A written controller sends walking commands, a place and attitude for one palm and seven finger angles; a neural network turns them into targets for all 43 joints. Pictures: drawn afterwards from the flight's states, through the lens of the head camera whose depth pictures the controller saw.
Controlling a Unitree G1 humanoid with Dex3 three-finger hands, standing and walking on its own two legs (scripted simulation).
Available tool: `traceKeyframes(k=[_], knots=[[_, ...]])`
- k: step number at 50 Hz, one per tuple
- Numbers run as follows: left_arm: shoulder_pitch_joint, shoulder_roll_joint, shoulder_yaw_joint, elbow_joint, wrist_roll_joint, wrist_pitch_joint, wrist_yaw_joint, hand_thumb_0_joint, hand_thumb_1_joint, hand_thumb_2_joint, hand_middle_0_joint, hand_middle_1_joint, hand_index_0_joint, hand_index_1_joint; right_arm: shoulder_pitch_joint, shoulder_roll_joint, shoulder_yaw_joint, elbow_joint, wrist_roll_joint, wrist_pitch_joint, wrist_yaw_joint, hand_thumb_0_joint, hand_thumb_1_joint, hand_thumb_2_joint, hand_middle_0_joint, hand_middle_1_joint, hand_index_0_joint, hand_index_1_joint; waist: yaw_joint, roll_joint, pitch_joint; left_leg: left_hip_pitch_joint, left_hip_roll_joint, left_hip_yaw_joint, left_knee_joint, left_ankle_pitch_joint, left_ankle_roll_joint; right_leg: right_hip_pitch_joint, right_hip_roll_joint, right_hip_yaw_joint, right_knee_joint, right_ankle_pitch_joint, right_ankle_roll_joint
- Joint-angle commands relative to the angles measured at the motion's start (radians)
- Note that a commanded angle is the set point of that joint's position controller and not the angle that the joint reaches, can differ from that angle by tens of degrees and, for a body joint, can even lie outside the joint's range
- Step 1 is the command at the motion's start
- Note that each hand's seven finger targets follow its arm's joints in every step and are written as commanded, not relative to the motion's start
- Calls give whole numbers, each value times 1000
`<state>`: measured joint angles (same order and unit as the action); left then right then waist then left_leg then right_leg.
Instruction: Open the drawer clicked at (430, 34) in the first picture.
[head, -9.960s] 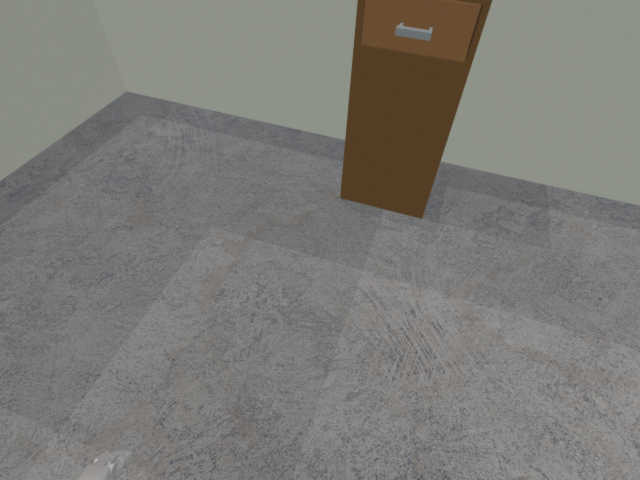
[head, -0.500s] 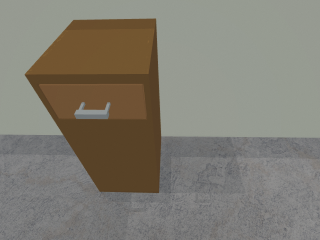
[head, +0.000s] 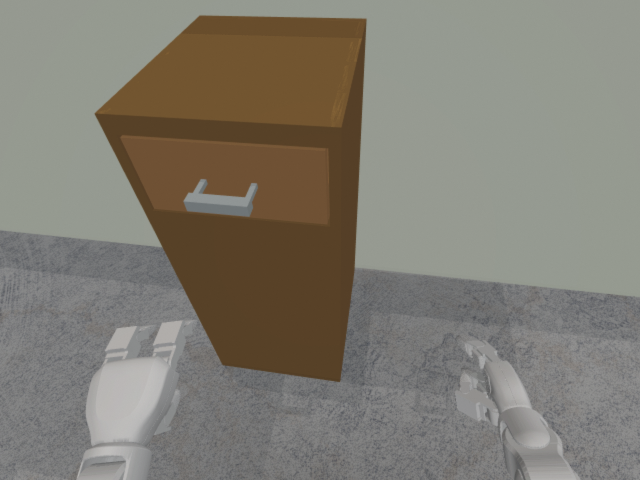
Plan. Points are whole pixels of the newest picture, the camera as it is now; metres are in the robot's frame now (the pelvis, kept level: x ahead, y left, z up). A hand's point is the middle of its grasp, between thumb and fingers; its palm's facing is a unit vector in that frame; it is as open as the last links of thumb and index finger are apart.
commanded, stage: raise the hand with hooked fingers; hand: left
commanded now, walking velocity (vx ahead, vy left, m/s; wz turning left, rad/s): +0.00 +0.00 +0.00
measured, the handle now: (223, 195) +0.51 +0.26 +0.05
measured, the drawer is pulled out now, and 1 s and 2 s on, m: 0.00 0.00 0.00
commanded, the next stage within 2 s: move the hooked fingers above the handle in 1.28 s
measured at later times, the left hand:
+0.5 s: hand (172, 297) +0.27 +0.23 +0.11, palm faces +0.12 -0.12 -0.99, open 12.7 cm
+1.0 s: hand (151, 234) +0.32 +0.25 +0.16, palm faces +0.01 -0.08 -1.00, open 13.9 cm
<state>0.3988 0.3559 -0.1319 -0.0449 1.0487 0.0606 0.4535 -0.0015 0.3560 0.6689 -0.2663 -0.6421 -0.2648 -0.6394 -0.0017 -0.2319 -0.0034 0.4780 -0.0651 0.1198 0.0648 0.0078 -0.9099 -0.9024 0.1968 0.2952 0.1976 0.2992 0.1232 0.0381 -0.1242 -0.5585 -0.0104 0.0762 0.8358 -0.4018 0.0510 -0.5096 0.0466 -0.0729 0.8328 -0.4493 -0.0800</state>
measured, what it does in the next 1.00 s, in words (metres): stands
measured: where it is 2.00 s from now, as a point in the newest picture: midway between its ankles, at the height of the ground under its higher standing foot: outside the picture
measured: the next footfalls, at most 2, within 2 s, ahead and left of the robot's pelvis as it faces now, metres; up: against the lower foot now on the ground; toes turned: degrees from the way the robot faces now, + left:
none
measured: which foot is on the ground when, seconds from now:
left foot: down 0.00-1.00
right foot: down 0.00-1.00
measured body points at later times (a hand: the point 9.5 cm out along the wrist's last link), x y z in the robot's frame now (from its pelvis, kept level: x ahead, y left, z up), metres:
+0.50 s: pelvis +0.01 +0.00 +0.03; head +0.02 -0.04 +0.48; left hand +0.26 +0.23 +0.16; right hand +0.20 -0.24 -0.08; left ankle +0.01 +0.09 -0.70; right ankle -0.01 -0.07 -0.70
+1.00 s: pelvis +0.01 +0.01 +0.04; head +0.02 -0.04 +0.49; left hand +0.31 +0.25 +0.22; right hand +0.22 -0.20 -0.06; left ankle +0.01 +0.09 -0.70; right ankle -0.01 -0.07 -0.70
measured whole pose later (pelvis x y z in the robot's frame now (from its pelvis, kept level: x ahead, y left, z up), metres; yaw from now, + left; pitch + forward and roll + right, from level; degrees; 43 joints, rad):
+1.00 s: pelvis +0.01 +0.01 +0.04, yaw +1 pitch +0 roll +0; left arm -0.15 0.54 -0.05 0.02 0.84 0.08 -0.08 -0.01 -0.49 0.30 -0.32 -1.20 -0.32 -1.20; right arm 0.08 -0.25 0.03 0.58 0.04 0.18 0.01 0.01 -0.91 -0.90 0.20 0.30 0.20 0.30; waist 0.07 0.10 0.00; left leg -0.21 -0.04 0.06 0.41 -0.21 0.06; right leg -0.16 0.04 -0.07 0.41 -0.26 -0.06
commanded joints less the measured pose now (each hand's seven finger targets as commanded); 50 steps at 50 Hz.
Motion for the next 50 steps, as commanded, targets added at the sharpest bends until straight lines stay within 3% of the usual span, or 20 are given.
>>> traceKeyframes(k=[1,2,5,8,11,12,13,15,17,19,23,26,27,31,37,41,44,46,48,50], knots=[[-241,-8,-49,-239,-34,-29,-37,0,153,580,-253,-780,-253,-780,-55,-97,-35,-108,13,-31,-16,0,-900,-900,200,300,200,300,-114,-49,-110,273,-11,-121,-128,297,8,-24,-14,161,-217,301,20],[-176,-30,-55,-196,-66,-5,-78,0,130,570,-255,-795,-255,-795,-57,-93,-34,-111,26,-25,-18,0,-900,-900,200,300,200,300,-101,-86,-99,254,-13,-117,-153,312,6,32,-14,158,-231,337,24],[-91,70,36,-176,-87,21,-157,0,60,540,-260,-840,-260,-840,-42,-87,-17,-110,48,-15,-23,0,-900,-900,200,300,200,300,-54,-198,-106,212,-16,-94,-216,354,-3,181,-20,171,-246,451,40],[-113,167,125,-227,-50,12,-157,0,-10,510,-265,-885,-265,-885,-55,-80,5,-112,46,-14,-25,0,-900,-900,200,300,200,300,-14,-118,-101,209,-18,-76,-259,366,-11,256,-30,183,-253,480,33],[-189,217,180,-276,-6,-7,-123,0,-80,480,-270,-930,-270,-930,-63,-71,7,-102,38,-18,-27,0,-900,-900,200,300,200,300,-2,-4,-136,248,-19,-72,-272,411,-14,288,-30,197,-255,515,19],[-247,238,196,-312,1,-7,-109,0,-103,470,-272,-945,-272,-945,-67,-77,0,-98,34,-16,-31,0,-900,-900,200,300,200,300,-3,43,-151,263,-20,-75,-275,408,-15,294,-31,203,-263,495,14],[-280,212,182,-338,-6,-5,-99,0,-127,460,-273,-960,-273,-960,-70,-76,-7,-97,31,-17,-31,0,-900,-900,200,300,200,300,-12,78,-166,293,-18,-80,-274,411,-12,281,-31,199,-270,479,10],[-317,202,182,-352,-39,-12,-95,0,-173,440,-277,-990,-277,-990,-59,-83,-25,-77,36,-25,-36,0,-900,-900,200,300,200,300,-31,81,-188,338,-16,-80,-273,429,-7,279,-31,190,-287,490,13],[-336,194,180,-333,-85,-10,-106,0,-220,420,-280,-1020,-280,-1020,-52,-91,-35,-68,45,-31,-44,0,-900,-900,200,300,200,300,-45,8,-188,340,-18,-84,-285,418,-3,297,-33,181,-305,487,24],[-337,174,155,-275,-120,-2,-134,0,-267,400,-283,-1050,-283,-1050,-43,-101,-40,-53,58,-36,-54,0,-900,-900,200,300,200,300,-57,-57,-136,323,-20,-81,-306,384,1,294,-38,171,-332,475,38],[-393,181,109,-196,-128,49,-222,0,-360,360,-290,-1110,-290,-1110,-53,-115,-38,-51,79,-25,-61,0,-900,-900,200,300,200,300,-59,-125,-48,304,-24,-64,-349,343,4,298,-50,164,-379,421,54],[-479,252,137,-210,-118,65,-276,0,-430,330,-295,-1155,-295,-1155,-57,-118,-30,-53,79,-16,-70,0,-900,-900,200,300,200,300,-48,-98,-73,336,-27,-57,-373,358,9,349,-55,161,-397,432,56],[-514,292,168,-233,-116,59,-286,0,-453,320,-297,-1170,-297,-1170,-65,-121,-29,-55,79,-14,-73,0,-900,-900,200,300,200,300,-43,-67,-95,350,-28,-57,-378,366,8,369,-55,165,-399,432,52],[-606,333,205,-259,-118,21,-308,0,-500,300,-300,-1200,-300,-1200,-76,-108,-18,-51,81,-10,-78,0,-900,-900,200,300,200,300,-32,47,-130,409,-27,-64,-397,419,5,395,-48,146,-406,462,40],[-719,361,226,-163,-151,22,-343,0,-500,300,-300,-1200,-300,-1200,-71,-114,-13,-31,96,-2,-77,0,-900,-900,200,300,200,300,-48,28,-91,416,-21,-67,-426,443,-3,398,-41,128,-440,463,39],[-787,365,197,-110,-172,45,-407,0,-500,300,-300,-1200,-300,-1200,-73,-126,-8,-32,104,7,-77,0,-900,-900,200,300,200,300,-64,-44,-91,419,-19,-68,-436,455,2,409,-43,113,-451,494,48],[-843,394,199,-104,-189,36,-462,0,-500,300,-300,-1200,-300,-1200,-68,-131,-6,-36,107,12,-77,0,-900,-900,200,300,200,300,-70,-41,-108,433,-19,-70,-443,449,4,421,-47,106,-459,489,50],[-775,366,181,-81,-200,25,-496,0,-500,300,-300,-1200,-300,-1200,-62,-130,-8,-47,105,15,-74,0,-900,-900,200,300,200,300,-63,-58,-100,432,-21,-70,-442,461,7,421,-47,102,-462,504,51],[-738,352,178,-92,-211,1,-520,0,-500,300,-300,-1200,-300,-1200,-52,-132,-7,-53,106,15,-64,0,-900,-900,200,300,200,300,-60,-30,-99,432,-18,-73,-445,462,4,418,-47,94,-461,486,46],[-724,382,212,-145,-215,-35,-523,0,-500,300,-300,-1200,-300,-1200,-41,-136,-11,-59,99,16,-59,0,-900,-900,200,300,200,300,-50,-28,-119,446,-16,-78,-445,492,5,424,-44,92,-458,504,44]])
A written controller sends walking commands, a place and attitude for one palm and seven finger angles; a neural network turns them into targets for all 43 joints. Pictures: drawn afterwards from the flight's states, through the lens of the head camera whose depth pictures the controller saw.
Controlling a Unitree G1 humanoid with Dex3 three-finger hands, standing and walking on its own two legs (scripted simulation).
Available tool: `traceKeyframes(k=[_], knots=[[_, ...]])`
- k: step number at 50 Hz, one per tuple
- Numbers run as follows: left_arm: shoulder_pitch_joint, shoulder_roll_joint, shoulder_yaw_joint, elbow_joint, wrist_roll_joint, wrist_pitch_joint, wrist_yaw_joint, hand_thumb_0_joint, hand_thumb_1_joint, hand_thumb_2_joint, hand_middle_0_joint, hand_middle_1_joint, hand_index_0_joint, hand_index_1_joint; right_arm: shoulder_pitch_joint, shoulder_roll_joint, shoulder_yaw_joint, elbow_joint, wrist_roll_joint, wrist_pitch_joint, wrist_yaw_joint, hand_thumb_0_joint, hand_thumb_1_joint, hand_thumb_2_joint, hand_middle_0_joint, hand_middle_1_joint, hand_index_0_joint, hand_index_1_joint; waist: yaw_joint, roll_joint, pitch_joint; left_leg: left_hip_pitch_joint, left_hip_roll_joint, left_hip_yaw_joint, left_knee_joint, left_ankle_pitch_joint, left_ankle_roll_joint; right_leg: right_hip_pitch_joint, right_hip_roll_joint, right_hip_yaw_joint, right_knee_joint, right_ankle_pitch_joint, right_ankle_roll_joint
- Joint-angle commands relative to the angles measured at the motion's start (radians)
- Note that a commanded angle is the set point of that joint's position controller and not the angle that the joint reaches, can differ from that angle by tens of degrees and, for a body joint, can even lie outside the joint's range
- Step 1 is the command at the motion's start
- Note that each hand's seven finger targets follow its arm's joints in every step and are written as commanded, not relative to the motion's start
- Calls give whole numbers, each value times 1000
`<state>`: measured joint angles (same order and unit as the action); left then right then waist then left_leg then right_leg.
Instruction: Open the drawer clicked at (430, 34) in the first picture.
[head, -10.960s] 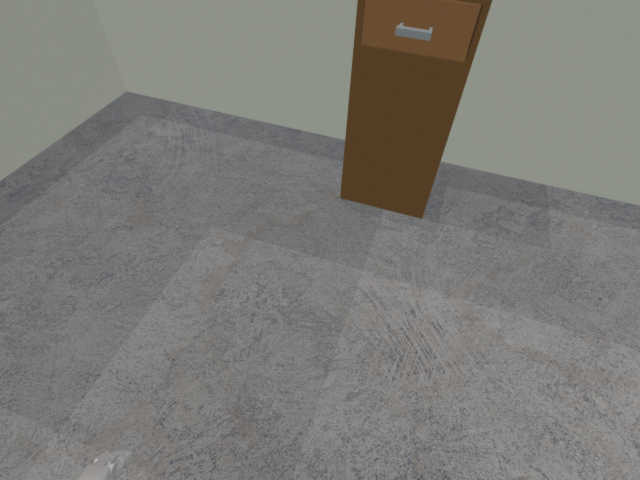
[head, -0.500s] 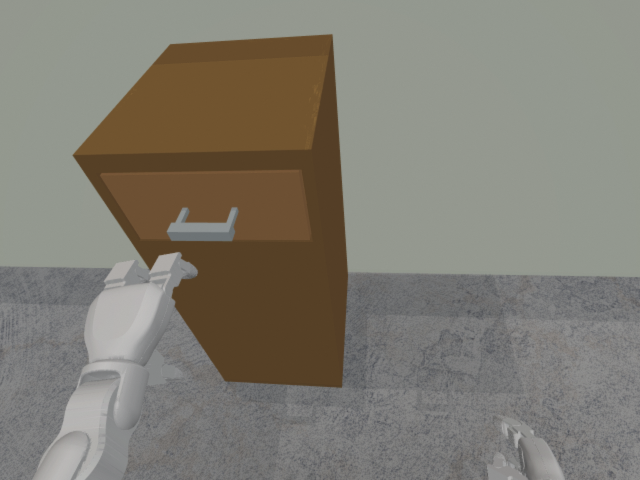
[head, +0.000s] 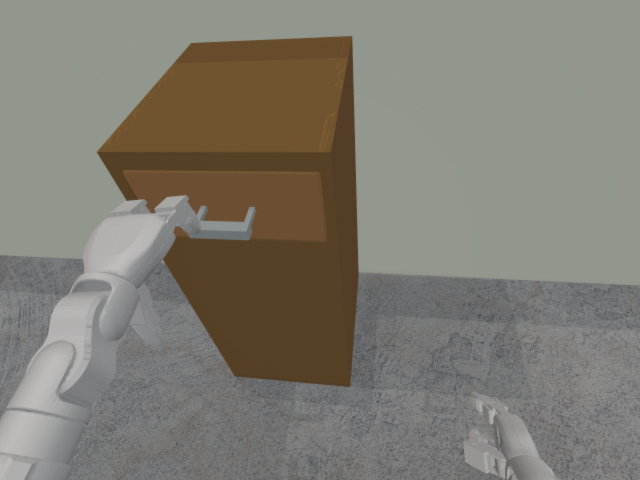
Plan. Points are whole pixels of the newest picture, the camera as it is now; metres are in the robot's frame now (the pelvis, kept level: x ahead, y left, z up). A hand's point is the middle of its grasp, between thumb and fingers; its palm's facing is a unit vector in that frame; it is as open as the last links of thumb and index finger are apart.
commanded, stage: raise the hand with hooked fingers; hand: left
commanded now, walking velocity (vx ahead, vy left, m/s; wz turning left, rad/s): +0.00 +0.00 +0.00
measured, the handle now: (223, 221) +0.51 +0.24 +0.01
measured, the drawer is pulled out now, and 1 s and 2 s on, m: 0.00 0.00 0.00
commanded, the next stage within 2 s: move the hooked fingers above the handle in 0.28 s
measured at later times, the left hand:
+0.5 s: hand (156, 286) +0.31 +0.25 +0.10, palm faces -0.02 -0.11 -0.99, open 13.9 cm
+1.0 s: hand (190, 263) +0.35 +0.22 +0.08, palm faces -0.03 -0.09 -1.00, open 13.9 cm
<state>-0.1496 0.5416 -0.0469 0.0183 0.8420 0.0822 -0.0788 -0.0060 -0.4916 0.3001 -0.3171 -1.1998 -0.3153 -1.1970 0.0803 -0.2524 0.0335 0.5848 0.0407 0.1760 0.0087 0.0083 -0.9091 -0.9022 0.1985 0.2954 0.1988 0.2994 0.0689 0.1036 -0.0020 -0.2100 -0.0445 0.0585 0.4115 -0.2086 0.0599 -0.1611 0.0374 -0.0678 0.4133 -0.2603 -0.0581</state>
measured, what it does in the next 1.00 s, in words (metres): stands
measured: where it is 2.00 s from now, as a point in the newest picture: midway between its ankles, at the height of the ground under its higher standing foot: outside the picture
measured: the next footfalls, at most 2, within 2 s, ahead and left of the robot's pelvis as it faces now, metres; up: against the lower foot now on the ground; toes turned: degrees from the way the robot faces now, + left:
none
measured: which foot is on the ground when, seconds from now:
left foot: down 0.00-1.00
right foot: down 0.00-1.00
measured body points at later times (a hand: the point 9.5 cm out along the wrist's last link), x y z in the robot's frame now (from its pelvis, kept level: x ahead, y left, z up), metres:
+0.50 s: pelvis +0.00 +0.02 +0.00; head +0.02 -0.02 +0.45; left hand +0.30 +0.25 +0.15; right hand +0.19 -0.20 -0.11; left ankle +0.01 +0.08 -0.74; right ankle -0.02 -0.08 -0.74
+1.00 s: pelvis +0.00 +0.02 +0.00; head +0.03 -0.01 +0.44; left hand +0.35 +0.23 +0.14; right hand +0.16 -0.22 -0.13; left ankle +0.01 +0.08 -0.74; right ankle -0.02 -0.08 -0.74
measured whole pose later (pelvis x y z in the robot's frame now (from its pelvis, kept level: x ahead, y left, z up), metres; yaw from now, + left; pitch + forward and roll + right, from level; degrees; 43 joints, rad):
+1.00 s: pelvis +0.00 +0.02 +0.00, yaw -1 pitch +4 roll +0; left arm -0.27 0.51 -0.11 0.19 0.88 -0.03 -0.01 -0.01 -0.49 0.30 -0.32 -1.20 -0.32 -1.20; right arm 0.18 -0.27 0.00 0.60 0.04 0.18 0.00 0.01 -0.91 -0.90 0.20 0.30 0.20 0.30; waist 0.04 0.08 -0.02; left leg -0.29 -0.05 0.07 0.46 -0.23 0.08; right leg -0.25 0.03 -0.05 0.46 -0.28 -0.04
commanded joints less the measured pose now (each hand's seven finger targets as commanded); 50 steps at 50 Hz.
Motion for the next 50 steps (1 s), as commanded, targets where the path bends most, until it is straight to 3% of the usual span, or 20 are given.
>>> traceKeyframes(k=[1,6,7,11,14,17,21,25,27,32,37,38,40,43,44,47,50], knots=[[-184,211,143,-232,-7,-74,16,0,-500,300,-300,-1200,-300,-1200,-125,-114,-47,-167,-9,-41,-2,0,-900,-900,200,300,200,300,7,-85,-247,101,18,-63,-19,309,-4,73,-34,88,-37,318,21],[-239,273,235,-304,-4,-153,97,0,-500,300,-300,-1200,-300,-1200,-102,-110,-60,-153,-15,-58,-3,0,-900,-900,200,300,200,300,20,-54,-300,118,25,-74,-5,354,-6,60,-33,91,-21,316,16],[-249,291,254,-303,-5,-155,118,0,-500,300,-300,-1200,-300,-1200,-97,-112,-62,-145,-14,-59,-2,0,-900,-900,200,300,200,300,19,-23,-290,115,26,-75,-5,359,-13,53,-31,91,-22,300,11],[-243,243,224,-229,-4,-123,161,0,-500,300,-300,-1200,-300,-1200,-82,-114,-73,-124,-4,-63,7,0,-900,-900,200,300,200,300,11,-24,-293,123,36,-78,6,370,-21,-1,-30,74,-12,276,15],[-211,198,166,-173,-7,-66,145,0,-500,300,-300,-1200,-300,-1200,-88,-124,-72,-127,6,-55,14,0,-900,-900,200,300,200,300,-1,-56,-251,99,40,-79,-12,311,-25,-15,-28,63,-22,218,16],[-165,162,112,-173,-12,-25,101,0,-500,300,-300,-1200,-300,-1200,-104,-128,-69,-150,8,-44,12,0,-900,-900,200,300,200,300,-6,-83,-252,104,40,-77,-20,296,-19,5,-29,66,-31,215,18],[-222,195,108,-229,-1,-50,63,0,-500,300,-300,-1200,-300,-1200,-102,-126,-63,-161,0,-42,6,0,-900,-900,200,300,200,300,-12,-105,-261,118,38,-84,-22,283,-9,3,-28,68,-35,206,20],[-330,194,110,-263,14,-122,93,0,-500,300,-300,-1200,-300,-1200,-82,-114,-63,-143,-7,-56,-4,0,-900,-900,200,300,200,300,-16,-24,-270,164,47,-109,-11,311,-18,-57,-20,59,-27,166,13],[-358,233,152,-243,18,-135,126,0,-500,300,-300,-1200,-300,-1200,-69,-115,-62,-132,-9,-59,-6,0,-900,-900,200,300,200,300,-9,15,-273,163,47,-114,-10,315,-32,-59,-16,56,-23,150,6],[-433,203,139,-34,44,-81,175,0,-500,300,-300,-1200,-300,-1200,-57,-117,-59,-97,3,-48,-4,0,-900,-900,200,300,200,300,-17,-62,-228,93,49,-101,-21,233,-39,-94,-12,46,-15,100,4],[-428,176,81,13,52,-18,148,0,-500,300,-300,-1200,-300,-1200,-56,-125,-62,-119,7,-35,-4,0,-900,-900,200,300,200,300,-16,-75,-319,103,44,-90,-8,262,-30,-41,-19,57,-6,142,7],[-444,136,32,13,50,-15,132,0,-500,300,-300,-1200,-300,-1200,-52,-124,-59,-127,7,-34,-3,0,-900,-900,200,300,200,300,-25,-80,-319,105,44,-90,-3,268,-26,-46,-23,58,-5,154,9],[-452,129,15,-3,44,-24,106,0,-500,300,-300,-1200,-300,-1200,-42,-127,-64,-133,5,-31,-4,0,-900,-900,200,300,200,300,-35,-77,-320,122,47,-92,6,293,-19,-56,-23,59,-5,181,11],[-449,146,31,-43,38,-62,87,0,-500,300,-300,-1200,-300,-1200,-29,-125,-69,-143,0,-31,-6,0,-900,-900,200,300,200,300,-30,-81,-342,135,43,-96,18,331,-11,-43,-21,65,0,211,12],[-446,189,74,-38,38,-77,91,0,-500,300,-300,-1200,-300,-1200,-24,-128,-71,-136,-1,-30,-10,0,-900,-900,200,300,200,300,-28,-74,-330,134,45,-93,21,343,-10,-44,-20,68,0,226,11],[-468,239,134,-27,40,-117,115,0,-500,300,-300,-1200,-300,-1200,-11,-131,-71,-128,-4,-27,-16,0,-900,-900,200,300,200,300,-15,-74,-311,89,38,-88,20,335,-12,-31,-18,69,8,229,8],[-479,231,151,-8,43,-135,158,0,-500,300,-300,-1200,-300,-1200,1,-123,-77,-119,1,-36,-15,0,-900,-900,200,300,200,300,-11,-49,-310,91,42,-90,33,372,-14,-57,-16,67,23,247,5]])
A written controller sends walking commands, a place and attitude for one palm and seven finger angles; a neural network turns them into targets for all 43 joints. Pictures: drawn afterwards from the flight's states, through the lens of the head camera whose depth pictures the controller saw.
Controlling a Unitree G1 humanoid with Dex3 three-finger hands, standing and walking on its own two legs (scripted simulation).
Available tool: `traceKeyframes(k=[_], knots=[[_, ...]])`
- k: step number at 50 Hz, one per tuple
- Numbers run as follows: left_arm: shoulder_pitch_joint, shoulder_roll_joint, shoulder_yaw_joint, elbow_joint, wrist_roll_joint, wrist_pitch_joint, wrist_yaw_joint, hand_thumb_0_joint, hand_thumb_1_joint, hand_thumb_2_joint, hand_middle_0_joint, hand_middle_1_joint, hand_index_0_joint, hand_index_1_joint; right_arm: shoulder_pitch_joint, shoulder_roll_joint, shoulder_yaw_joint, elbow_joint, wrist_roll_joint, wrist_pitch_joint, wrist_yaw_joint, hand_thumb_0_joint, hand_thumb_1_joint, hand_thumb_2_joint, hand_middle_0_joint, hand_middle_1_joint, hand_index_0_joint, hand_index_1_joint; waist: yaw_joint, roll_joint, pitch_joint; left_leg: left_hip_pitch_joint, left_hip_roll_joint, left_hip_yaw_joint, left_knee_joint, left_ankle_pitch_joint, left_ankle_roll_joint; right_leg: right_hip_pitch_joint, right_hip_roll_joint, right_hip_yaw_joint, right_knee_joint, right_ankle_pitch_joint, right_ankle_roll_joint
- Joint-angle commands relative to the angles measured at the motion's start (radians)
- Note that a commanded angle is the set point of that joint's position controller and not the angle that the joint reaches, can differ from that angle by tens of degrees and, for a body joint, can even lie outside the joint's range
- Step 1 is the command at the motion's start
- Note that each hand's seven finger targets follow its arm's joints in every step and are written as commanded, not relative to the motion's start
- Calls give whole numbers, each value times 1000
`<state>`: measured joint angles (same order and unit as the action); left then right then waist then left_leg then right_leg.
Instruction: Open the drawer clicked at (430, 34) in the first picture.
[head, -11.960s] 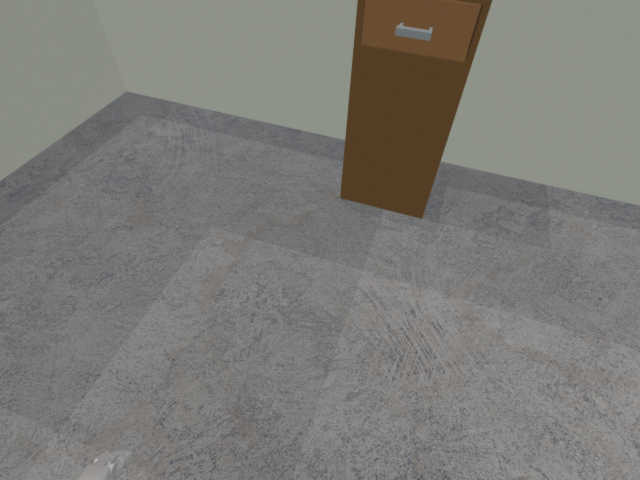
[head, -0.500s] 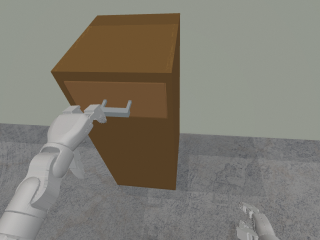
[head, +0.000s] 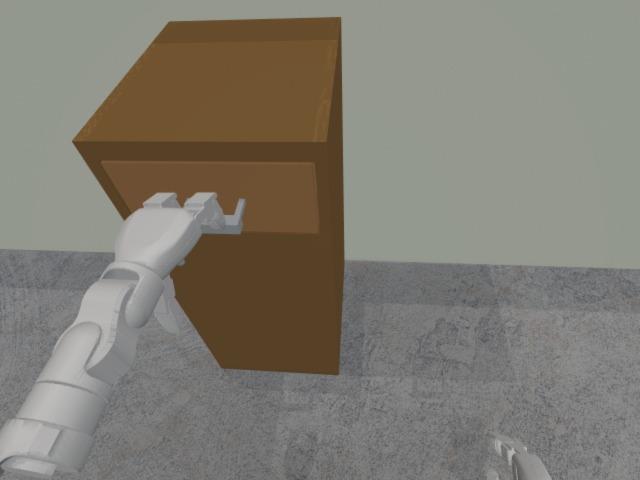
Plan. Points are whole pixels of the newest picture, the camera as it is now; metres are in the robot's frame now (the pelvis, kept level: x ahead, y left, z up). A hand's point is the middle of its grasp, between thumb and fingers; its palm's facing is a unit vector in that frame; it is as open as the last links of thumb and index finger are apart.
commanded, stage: move the hooked fingers above the handle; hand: left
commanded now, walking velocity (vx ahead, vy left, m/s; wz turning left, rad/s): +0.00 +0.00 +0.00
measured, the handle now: (211, 214) +0.50 +0.23 +0.02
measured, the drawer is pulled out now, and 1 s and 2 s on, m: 0.00 0.00 0.00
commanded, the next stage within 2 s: none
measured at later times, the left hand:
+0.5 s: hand (203, 229) +0.41 +0.20 +0.08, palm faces -0.02 -0.07 -1.00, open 13.8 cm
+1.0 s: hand (200, 207) +0.46 +0.22 +0.08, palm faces +0.03 -0.05 -1.00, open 13.8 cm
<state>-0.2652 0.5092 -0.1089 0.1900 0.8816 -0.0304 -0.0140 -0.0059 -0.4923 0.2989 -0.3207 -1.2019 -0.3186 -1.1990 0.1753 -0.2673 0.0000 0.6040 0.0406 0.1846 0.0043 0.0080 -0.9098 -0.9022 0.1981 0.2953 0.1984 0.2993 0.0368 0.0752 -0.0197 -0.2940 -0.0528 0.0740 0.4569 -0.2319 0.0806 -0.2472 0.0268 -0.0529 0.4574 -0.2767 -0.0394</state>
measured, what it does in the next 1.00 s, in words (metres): stands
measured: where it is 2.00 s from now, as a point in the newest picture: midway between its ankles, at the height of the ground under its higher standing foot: outside the picture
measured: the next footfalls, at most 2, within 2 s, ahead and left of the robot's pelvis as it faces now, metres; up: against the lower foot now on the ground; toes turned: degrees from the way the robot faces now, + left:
none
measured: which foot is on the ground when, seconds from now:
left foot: down 0.00-1.00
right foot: down 0.00-1.00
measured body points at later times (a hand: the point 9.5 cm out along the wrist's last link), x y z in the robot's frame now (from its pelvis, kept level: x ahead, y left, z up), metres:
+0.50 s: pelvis +0.01 -0.02 -0.01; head +0.05 -0.04 +0.44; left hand +0.41 +0.20 +0.13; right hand +0.15 -0.27 -0.13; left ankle +0.00 +0.07 -0.74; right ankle -0.03 -0.09 -0.74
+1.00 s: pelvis +0.01 -0.02 -0.01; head +0.08 -0.03 +0.43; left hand +0.45 +0.22 +0.13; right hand +0.11 -0.28 -0.14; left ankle +0.00 +0.07 -0.74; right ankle -0.03 -0.09 -0.74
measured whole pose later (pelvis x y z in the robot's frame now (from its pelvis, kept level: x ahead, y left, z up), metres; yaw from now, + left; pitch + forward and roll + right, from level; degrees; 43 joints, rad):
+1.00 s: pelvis +0.01 -0.02 -0.01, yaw -1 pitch +12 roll +0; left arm -0.62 0.55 0.00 0.70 0.98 -0.13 0.16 0.00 -0.49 0.30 -0.33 -1.21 -0.32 -1.20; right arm 0.24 -0.27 -0.04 0.64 0.03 0.19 -0.02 0.00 -0.91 -0.90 0.20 0.30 0.20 0.30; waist -0.03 0.04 -0.08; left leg -0.50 -0.02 0.09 0.57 -0.29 0.06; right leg -0.45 0.05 -0.04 0.56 -0.33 -0.06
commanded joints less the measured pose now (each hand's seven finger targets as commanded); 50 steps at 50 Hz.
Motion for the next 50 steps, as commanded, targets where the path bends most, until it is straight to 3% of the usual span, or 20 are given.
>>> traceKeyframes(k=[1,7,10,11,13,16,19,21,22,23,28,32,36,37,38,40,41,44,48,50], knots=[[-364,278,230,-169,7,-20,107,0,-500,300,-300,-1200,-300,-1200,-88,-109,-46,-133,1,-44,-9,0,-900,-900,200,300,200,300,24,-22,-306,173,50,-103,-9,403,-37,32,-5,53,-16,270,-13],[-357,224,171,-71,16,42,127,0,-500,300,-300,-1200,-300,-1200,-67,-121,-58,-125,7,-43,-2,0,-900,-900,200,300,200,300,2,-48,-341,163,49,-88,7,385,-31,28,-6,57,-11,279,-8],[-446,168,80,-24,19,59,94,0,-500,300,-300,-1200,-300,-1200,-57,-128,-58,-121,13,-34,-10,0,-900,-900,200,300,200,300,-37,-89,-310,148,46,-81,10,314,-20,-10,-9,58,-24,252,2],[-448,195,101,-7,21,57,86,0,-500,300,-300,-1200,-300,-1200,-53,-130,-60,-119,13,-33,-13,0,-900,-900,200,300,200,300,-37,-94,-306,146,45,-79,13,309,-16,-8,-9,61,-26,255,2],[-524,183,70,-25,20,35,70,0,-500,300,-300,-1200,-300,-1200,-47,-128,-60,-120,10,-32,-18,0,-900,-900,200,300,200,300,-49,-79,-331,160,39,-81,21,306,-11,-8,-11,67,-24,261,2],[-580,209,92,-7,26,-13,67,0,-500,300,-300,-1200,-300,-1200,-30,-122,-60,-114,5,-31,-27,0,-900,-900,200,300,200,300,-48,-49,-344,164,33,-83,35,320,-8,-16,-11,72,-15,279,-1],[-604,301,190,70,32,-54,91,0,-500,300,-300,-1200,-300,-1200,-7,-124,-58,-96,2,-29,-34,0,-900,-900,200,300,200,300,-32,-48,-341,122,32,-81,46,333,-8,-3,-10,72,4,303,-7],[-605,307,209,103,37,-65,113,0,-500,300,-300,-1200,-300,-1200,-5,-119,-57,-95,1,-28,-34,0,-900,-900,200,300,200,300,-21,-50,-360,97,30,-75,52,353,-10,8,-11,73,20,332,-6],[-583,356,262,137,40,-61,127,0,-500,300,-300,-1200,-300,-1200,1,-125,-59,-90,0,-27,-32,0,-900,-900,200,300,200,300,-5,-44,-366,73,31,-76,50,365,-14,28,-10,75,26,338,-10],[-577,317,229,150,42,-55,136,0,-500,300,-300,-1200,-300,-1200,-1,-118,-57,-98,0,-26,-31,0,-900,-900,200,300,200,300,-7,-32,-370,71,29,-70,55,373,-14,24,-11,73,34,353,-8],[-531,312,215,240,61,-1,140,0,-500,300,-300,-1200,-300,-1200,23,-137,-68,-104,0,-15,-21,0,-900,-900,200,300,200,300,-15,-79,-409,41,34,-48,69,400,-13,57,-13,81,41,437,1],[-569,220,118,227,43,-3,86,0,-500,300,-300,-1200,-300,-1200,40,-144,-80,-112,6,-4,-22,0,-900,-900,200,300,200,300,-54,-124,-411,51,31,-44,76,402,-3,58,-15,85,31,482,10],[-682,216,98,141,35,-86,61,0,-500,300,-300,-1200,-300,-1200,69,-140,-93,-93,-4,-3,-31,0,-900,-900,200,300,200,300,-75,-65,-416,113,24,-54,93,423,5,1,-10,91,30,478,10],[-700,228,112,117,29,-111,64,0,-500,300,-300,-1200,-300,-1200,78,-137,-95,-85,-9,-3,-33,0,-900,-900,200,300,200,300,-74,-62,-430,120,24,-56,101,449,6,8,-13,95,32,500,9],[-714,287,166,123,42,-134,76,0,-500,300,-300,-1200,-300,-1200,87,-139,-97,-73,-9,-2,-34,0,-900,-900,200,300,200,300,-66,-35,-442,123,24,-65,102,461,3,-7,-7,94,41,485,6],[-739,287,179,163,51,-157,111,0,-500,300,-300,-1200,-300,-1200,100,-131,-96,-57,-12,-4,-37,0,-900,-900,200,300,200,300,-65,-31,-440,114,25,-66,111,454,1,-35,-8,88,52,456,3],[-756,323,216,191,55,-162,135,0,-500,300,-300,-1200,-300,-1200,104,-134,-96,-42,-11,-5,-39,0,-900,-900,200,300,200,300,-62,-14,-425,94,29,-67,114,447,-4,-50,-7,84,60,436,-3],[-736,372,283,289,73,-126,205,0,-500,300,-300,-1200,-300,-1200,108,-132,-92,-35,-12,-11,-37,0,-900,-900,200,300,200,300,-41,-37,-443,29,30,-59,120,427,-10,-38,-7,80,82,425,-3],[-696,402,286,391,111,-36,239,0,-500,300,-300,-1200,-300,-1200,93,-138,-83,-54,-11,-12,-28,0,-900,-900,200,300,200,300,-15,-18,-486,-10,33,-44,116,421,-18,6,-6,81,94,433,-5],[-650,339,219,437,112,5,211,0,-500,300,-300,-1200,-300,-1200,99,-146,-84,-69,-6,-4,-22,0,-900,-900,200,300,200,300,-27,-43,-484,-10,36,-39,110,419,-17,15,-4,76,85,446,-1]])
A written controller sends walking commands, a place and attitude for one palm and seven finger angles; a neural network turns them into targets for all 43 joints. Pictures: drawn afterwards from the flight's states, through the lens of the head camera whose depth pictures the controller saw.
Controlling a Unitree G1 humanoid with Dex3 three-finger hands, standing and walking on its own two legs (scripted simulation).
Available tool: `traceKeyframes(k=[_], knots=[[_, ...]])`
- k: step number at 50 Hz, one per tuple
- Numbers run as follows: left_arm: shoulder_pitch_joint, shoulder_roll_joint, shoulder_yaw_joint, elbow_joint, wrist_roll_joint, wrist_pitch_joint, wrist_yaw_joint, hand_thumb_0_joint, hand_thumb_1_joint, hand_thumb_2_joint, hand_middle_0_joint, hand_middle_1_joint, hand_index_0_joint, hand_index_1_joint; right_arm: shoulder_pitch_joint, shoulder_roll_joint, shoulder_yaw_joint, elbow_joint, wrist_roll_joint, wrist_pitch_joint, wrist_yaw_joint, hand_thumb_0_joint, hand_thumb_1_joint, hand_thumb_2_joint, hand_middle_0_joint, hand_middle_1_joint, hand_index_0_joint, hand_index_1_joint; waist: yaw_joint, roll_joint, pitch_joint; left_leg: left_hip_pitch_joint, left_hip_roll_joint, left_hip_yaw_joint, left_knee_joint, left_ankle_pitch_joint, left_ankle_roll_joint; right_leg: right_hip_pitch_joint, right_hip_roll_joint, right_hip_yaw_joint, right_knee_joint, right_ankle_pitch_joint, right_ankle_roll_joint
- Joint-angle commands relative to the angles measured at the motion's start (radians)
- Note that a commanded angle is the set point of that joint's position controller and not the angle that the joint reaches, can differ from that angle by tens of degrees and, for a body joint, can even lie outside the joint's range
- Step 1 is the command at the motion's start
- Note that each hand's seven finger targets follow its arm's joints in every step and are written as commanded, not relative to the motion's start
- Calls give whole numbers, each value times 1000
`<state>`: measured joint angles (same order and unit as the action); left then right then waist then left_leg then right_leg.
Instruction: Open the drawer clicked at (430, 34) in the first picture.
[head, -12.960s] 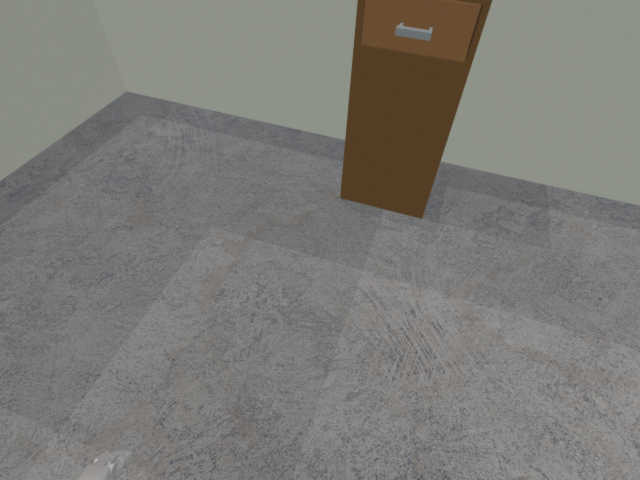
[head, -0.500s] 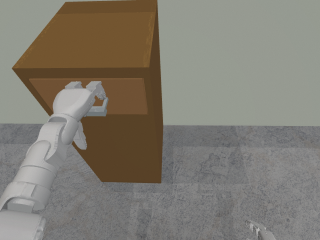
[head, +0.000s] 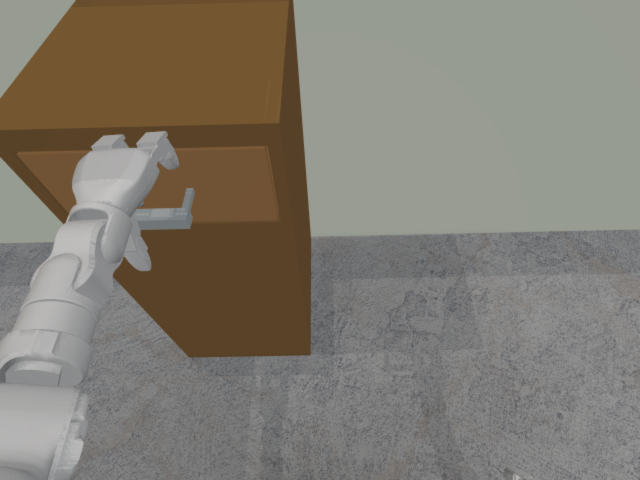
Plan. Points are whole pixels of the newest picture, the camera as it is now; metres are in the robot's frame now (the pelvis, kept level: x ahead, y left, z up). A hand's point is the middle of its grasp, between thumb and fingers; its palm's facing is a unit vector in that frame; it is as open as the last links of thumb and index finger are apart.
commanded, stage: move the hooked fingers above the handle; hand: left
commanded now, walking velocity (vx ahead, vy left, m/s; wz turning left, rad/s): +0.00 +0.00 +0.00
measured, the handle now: (156, 207) +0.48 +0.26 +0.03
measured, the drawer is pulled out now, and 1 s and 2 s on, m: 0.00 0.00 0.00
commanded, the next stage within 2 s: none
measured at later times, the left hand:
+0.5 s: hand (121, 204) +0.43 +0.27 +0.09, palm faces +0.02 -0.04 -1.00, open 13.9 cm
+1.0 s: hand (130, 210) +0.43 +0.26 +0.08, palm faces -0.04 -0.04 -1.00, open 13.7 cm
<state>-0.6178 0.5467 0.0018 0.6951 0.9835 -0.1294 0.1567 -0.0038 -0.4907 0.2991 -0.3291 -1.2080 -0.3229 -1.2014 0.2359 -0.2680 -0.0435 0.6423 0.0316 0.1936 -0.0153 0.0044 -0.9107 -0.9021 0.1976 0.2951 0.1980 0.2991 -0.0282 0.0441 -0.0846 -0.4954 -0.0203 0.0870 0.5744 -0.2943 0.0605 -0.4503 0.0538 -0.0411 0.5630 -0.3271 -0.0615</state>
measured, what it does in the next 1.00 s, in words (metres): stands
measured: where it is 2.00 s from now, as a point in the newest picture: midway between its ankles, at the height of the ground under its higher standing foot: outside the picture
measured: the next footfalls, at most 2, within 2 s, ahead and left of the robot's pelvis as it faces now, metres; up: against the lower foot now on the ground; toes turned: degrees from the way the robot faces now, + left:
none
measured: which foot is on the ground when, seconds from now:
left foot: down 0.00-1.00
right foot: down 0.00-1.00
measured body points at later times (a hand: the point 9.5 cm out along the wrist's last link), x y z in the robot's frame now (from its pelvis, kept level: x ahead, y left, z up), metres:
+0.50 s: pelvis -0.02 +0.02 +0.00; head +0.05 +0.00 +0.44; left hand +0.43 +0.27 +0.14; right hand +0.07 -0.25 -0.13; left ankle -0.01 +0.08 -0.73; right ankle -0.04 -0.08 -0.73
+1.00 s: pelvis -0.01 +0.02 +0.00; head +0.04 +0.01 +0.45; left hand +0.43 +0.26 +0.14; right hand +0.07 -0.23 -0.13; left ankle -0.01 +0.08 -0.73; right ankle -0.04 -0.08 -0.73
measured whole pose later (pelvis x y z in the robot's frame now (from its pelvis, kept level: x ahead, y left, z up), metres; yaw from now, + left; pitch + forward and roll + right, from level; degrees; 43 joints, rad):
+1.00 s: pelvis -0.01 +0.02 +0.00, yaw -1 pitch +11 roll -1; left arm -0.70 0.50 -0.08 0.82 0.99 0.01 0.12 -0.01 -0.49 0.30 -0.36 -1.24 -0.33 -1.23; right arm 0.27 -0.26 -0.02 0.64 0.05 0.21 -0.01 0.00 -0.91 -0.90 0.20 0.30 0.20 0.30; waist -0.03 0.06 -0.11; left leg -0.50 -0.04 0.10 0.57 -0.28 0.09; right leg -0.46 0.04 -0.03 0.56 -0.30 -0.03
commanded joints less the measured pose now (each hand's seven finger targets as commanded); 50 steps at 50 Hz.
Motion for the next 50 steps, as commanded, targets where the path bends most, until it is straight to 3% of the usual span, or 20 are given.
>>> traceKeyframes(k=[1,2,3,5,7,9,10,13,17,20,24,27,32,34,36,39,41,45,47,50], knots=[[-279,250,60,-63,3,117,15,0,-500,300,-300,-1200,-300,-1200,43,-150,-44,-114,6,-11,0,0,-900,-900,200,300,200,300,23,-27,-408,207,8,-50,-6,493,6,214,-30,61,-27,510,22],[-232,229,54,-59,-20,119,-14,0,-500,300,-300,-1200,-300,-1200,47,-154,-47,-119,11,-4,0,0,-900,-900,200,300,200,300,17,-73,-400,207,9,-50,-9,509,9,231,-30,61,-38,534,25],[-240,270,78,-46,-22,118,-32,0,-500,300,-300,-1200,-300,-1200,47,-161,-42,-117,16,6,-4,0,-900,-900,200,300,200,300,15,-111,-375,187,8,-43,-15,469,12,232,-33,64,-45,528,34],[-283,280,72,-73,-37,100,-64,0,-500,300,-300,-1200,-300,-1200,43,-163,-38,-128,16,11,-15,0,-900,-900,200,300,200,300,8,-134,-344,172,2,-45,-32,418,19,241,-36,65,-57,512,37],[-346,258,48,-183,-51,42,-87,0,-500,300,-300,-1200,-300,-1200,36,-158,-41,-137,10,7,-25,0,-900,-900,200,300,200,300,-3,-107,-360,198,-3,-49,-34,417,26,254,-40,78,-67,514,35],[-388,281,71,-266,-35,-27,-85,0,-500,300,-300,-1200,-300,-1200,46,-144,-50,-130,2,4,-29,0,-900,-900,200,300,200,300,0,-9,-371,271,-4,-62,-25,453,29,200,-28,78,-64,473,26],[-433,249,41,-322,-28,-60,-78,0,-500,300,-300,-1200,-300,-1200,47,-135,-51,-126,0,1,-31,0,-900,-900,200,300,200,300,-9,46,-385,315,-2,-72,-20,477,26,154,-24,74,-63,435,22],[-501,265,59,-295,-21,-100,-30,0,-500,300,-300,-1200,-300,-1200,69,-129,-55,-87,-1,-13,-31,0,-900,-900,200,300,200,300,-29,82,-335,345,13,-103,-9,452,13,35,-17,57,-64,307,14],[-506,298,106,-166,-24,-44,48,0,-500,300,-300,-1200,-300,-1200,78,-142,-48,-60,2,-28,-23,0,-900,-900,200,300,200,300,-15,37,-325,288,18,-114,-22,383,0,10,-18,37,-47,220,6],[-473,268,74,-67,-7,37,70,0,-500,300,-300,-1200,-300,-1200,71,-145,-41,-65,4,-32,-12,0,-900,-900,200,300,200,300,-2,29,-352,268,21,-104,-23,383,-9,17,-18,28,-34,229,7],[-379,197,5,6,0,112,16,0,-500,300,-300,-1200,-300,-1200,76,-155,-42,-98,9,-19,-4,0,-900,-900,200,300,200,300,5,-36,-379,251,24,-84,-21,404,-3,83,-19,34,-40,292,13],[-413,100,-86,-40,-23,100,-55,0,-500,300,-300,-1200,-300,-1200,77,-156,-45,-114,11,-12,-11,0,-900,-900,200,300,200,300,-32,-101,-344,259,25,-86,-24,394,9,89,-21,42,-65,307,20],[-537,175,-21,-306,-36,-44,-65,0,-500,300,-300,-1200,-300,-1200,86,-140,-54,-115,-7,-18,-29,0,-900,-900,200,300,200,300,-24,25,-401,387,27,-121,-15,487,6,42,-16,46,-57,295,13],[-541,267,72,-285,-16,-74,-19,0,-500,300,-300,-1200,-300,-1200,94,-139,-53,-93,-7,-19,-31,0,-900,-900,200,300,200,300,-8,65,-381,402,36,-143,-12,516,-11,-8,-8,33,-38,257,8],[-548,303,122,-249,-4,-67,41,0,-500,300,-300,-1200,-300,-1200,84,-131,-47,-80,-6,-24,-28,0,-900,-900,200,300,200,300,7,77,-349,371,42,-151,-17,508,-26,-35,-4,22,-26,220,3],[-520,345,164,-147,17,14,116,0,-500,300,-300,-1200,-300,-1200,64,-130,-33,-76,-5,-34,-23,0,-900,-900,200,300,200,300,29,52,-343,289,37,-136,-30,429,-29,-7,-5,17,-15,194,0],[-497,291,106,-68,26,90,125,0,-500,300,-300,-1200,-300,-1200,60,-135,-31,-73,-4,-39,-15,0,-900,-900,200,300,200,300,24,46,-350,267,37,-117,-33,399,-28,5,-9,15,-18,200,2],[-387,185,-5,39,12,182,27,0,-500,300,-300,-1200,-300,-1200,87,-155,-40,-92,8,-25,-7,0,-900,-900,200,300,200,300,2,-43,-392,275,38,-90,-25,436,-13,71,-13,25,-38,286,15],[-368,233,28,37,0,179,-13,0,-500,300,-300,-1200,-300,-1200,82,-163,-33,-99,11,-7,-14,0,-900,-900,200,300,200,300,8,-115,-383,238,32,-81,-32,431,-1,130,-17,34,-47,321,18],[-378,204,-1,-10,-13,146,-64,0,-500,300,-300,-1200,-300,-1200,64,-160,-27,-125,17,-3,-29,0,-900,-900,200,300,200,300,-4,-141,-305,209,23,-74,-46,354,12,128,-24,41,-70,305,25]])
